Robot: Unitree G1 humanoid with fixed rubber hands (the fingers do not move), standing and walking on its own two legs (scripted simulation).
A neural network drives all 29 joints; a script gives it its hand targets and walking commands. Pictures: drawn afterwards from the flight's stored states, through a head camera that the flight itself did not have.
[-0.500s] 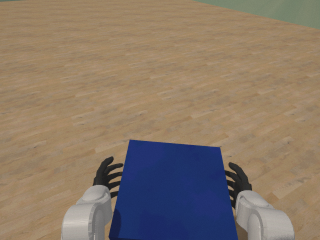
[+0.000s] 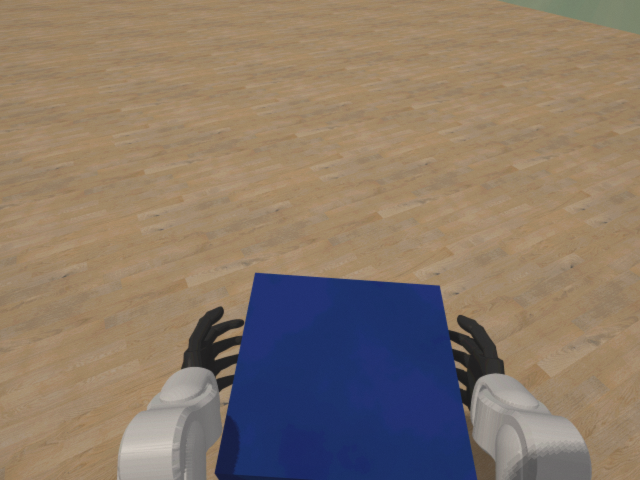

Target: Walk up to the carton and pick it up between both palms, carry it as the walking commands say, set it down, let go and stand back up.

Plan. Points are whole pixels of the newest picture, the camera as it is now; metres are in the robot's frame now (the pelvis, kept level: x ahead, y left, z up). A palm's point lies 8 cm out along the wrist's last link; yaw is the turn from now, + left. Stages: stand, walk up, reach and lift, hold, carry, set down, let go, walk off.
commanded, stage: carry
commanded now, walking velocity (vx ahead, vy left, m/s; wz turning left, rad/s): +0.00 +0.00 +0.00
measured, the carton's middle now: (336, 408) +0.24 +0.01 +0.02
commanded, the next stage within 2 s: none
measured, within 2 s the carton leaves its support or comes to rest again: neither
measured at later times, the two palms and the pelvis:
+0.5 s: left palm (193, 365) +0.25 +0.17 +0.09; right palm (462, 370) +0.25 -0.13 +0.09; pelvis +0.02 +0.01 +0.00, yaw +0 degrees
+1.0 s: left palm (185, 348) +0.27 +0.18 +0.09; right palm (446, 351) +0.27 -0.12 +0.09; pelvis +0.04 +0.02 +0.00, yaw +1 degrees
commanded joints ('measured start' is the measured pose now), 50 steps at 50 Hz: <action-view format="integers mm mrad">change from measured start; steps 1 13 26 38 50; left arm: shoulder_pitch -494 -458 -502 -497 -443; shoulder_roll -776 -770 -800 -804 -798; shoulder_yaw -640 -613 -662 -627 -609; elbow -127 -121 -206 -115 -101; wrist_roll -321 -308 -329 -317 -304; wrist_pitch -3 -8 -37 -26 -24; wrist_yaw -136 -126 -129 -144 -136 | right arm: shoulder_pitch -457 -422 -405 -468 -464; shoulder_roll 778 803 836 813 796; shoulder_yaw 617 605 620 614 613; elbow -146 -97 -139 -143 -143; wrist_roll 259 254 268 242 245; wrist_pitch -28 -25 -50 -48 -48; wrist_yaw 102 93 103 99 92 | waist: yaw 5 7 13 9 8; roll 34 24 112 -54 -10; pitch -147 -167 -272 -221 -223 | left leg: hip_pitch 11 8 85 52 101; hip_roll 50 50 91 59 60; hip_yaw -109 -84 -119 -92 -85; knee -170 -130 -154 -91 -111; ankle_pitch -322 -272 -120 -44 -54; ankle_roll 28 31 37 27 41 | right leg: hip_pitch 22 56 139 167 125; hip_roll -92 -62 -81 -112 -104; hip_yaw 146 96 79 88 103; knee -178 -149 -45 -112 -106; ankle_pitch -437 -341 -102 -36 -65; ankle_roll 21 27 16 29 28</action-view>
